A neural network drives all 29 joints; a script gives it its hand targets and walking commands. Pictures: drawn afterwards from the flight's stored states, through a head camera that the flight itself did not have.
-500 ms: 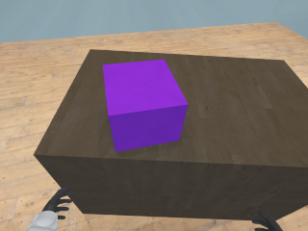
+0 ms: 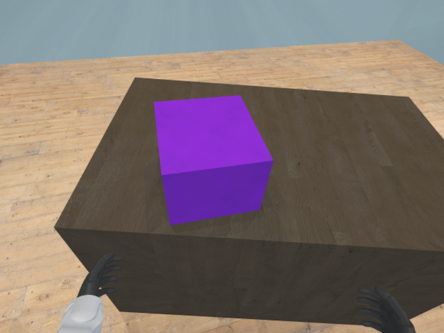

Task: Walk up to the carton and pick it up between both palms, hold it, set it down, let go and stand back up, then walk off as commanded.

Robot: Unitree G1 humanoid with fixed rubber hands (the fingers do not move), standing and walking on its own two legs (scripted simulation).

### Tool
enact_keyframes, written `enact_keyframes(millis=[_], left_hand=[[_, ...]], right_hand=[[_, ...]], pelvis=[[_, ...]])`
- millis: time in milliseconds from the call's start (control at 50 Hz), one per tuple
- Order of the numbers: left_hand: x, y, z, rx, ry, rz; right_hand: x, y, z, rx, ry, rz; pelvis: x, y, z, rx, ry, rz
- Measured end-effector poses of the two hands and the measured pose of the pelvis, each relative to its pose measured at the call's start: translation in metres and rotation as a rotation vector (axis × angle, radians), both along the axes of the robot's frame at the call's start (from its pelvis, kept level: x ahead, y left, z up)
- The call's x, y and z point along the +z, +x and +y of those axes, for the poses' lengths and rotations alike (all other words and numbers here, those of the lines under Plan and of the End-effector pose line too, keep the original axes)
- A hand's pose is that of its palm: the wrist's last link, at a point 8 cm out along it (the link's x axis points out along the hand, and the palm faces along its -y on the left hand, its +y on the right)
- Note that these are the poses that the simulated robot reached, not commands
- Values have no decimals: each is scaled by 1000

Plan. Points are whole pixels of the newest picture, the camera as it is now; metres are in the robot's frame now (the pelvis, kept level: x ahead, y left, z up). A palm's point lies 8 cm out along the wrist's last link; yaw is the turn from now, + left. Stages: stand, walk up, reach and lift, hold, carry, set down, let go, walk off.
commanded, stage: reach and lift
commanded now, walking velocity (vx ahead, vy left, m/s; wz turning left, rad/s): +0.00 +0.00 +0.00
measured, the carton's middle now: (207, 156) +0.53 +0.05 -0.01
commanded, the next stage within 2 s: none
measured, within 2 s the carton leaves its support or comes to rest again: neither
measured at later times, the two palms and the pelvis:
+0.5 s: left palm (107, 282) +0.20 +0.20 +0.01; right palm (411, 308) +0.18 -0.31 +0.01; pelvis +0.01 +0.00 +0.00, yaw +0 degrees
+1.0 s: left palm (119, 269) +0.21 +0.18 +0.03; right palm (408, 267) +0.23 -0.30 +0.05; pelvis +0.01 -0.01 +0.00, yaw +0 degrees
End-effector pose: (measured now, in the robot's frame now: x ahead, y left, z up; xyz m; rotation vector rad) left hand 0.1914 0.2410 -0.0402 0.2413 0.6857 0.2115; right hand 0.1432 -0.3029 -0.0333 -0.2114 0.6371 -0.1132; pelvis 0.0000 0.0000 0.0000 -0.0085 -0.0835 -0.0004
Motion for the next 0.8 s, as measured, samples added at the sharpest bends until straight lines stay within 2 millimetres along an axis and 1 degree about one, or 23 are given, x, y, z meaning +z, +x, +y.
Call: enact_keyframes(millis=[140,380,580,700,800], left_hand=[[9,0,-12,22,-25,-64],[32,6,-32,56,-76,-190],[56,11,-41,93,-103,-304],[61,12,-48,102,-118,-332],[69,15,-56,100,-133,-364]], right_hand=[[11,8,-3,17,29,-44],[35,27,-6,64,66,-141],[53,37,-3,112,91,-213],[61,43,-5,128,102,-244],[69,53,-6,144,111,-283]], pelvis=[[1,4,-2,0,2,9],[2,6,-4,1,5,16],[2,6,-5,1,6,16],[2,4,-5,0,7,14],[1,4,-6,0,8,13]])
